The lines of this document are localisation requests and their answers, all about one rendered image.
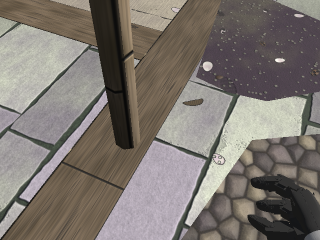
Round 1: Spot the right robot forearm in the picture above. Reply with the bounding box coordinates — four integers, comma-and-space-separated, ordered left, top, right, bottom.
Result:
304, 230, 320, 240

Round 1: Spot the right robot hand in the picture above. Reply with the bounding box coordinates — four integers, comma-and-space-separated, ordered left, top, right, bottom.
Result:
247, 174, 320, 240

